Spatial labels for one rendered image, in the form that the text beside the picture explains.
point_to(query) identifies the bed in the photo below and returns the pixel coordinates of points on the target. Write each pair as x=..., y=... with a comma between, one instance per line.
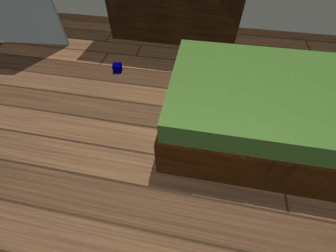
x=251, y=116

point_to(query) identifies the cube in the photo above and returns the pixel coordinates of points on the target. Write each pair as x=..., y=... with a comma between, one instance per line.
x=117, y=67

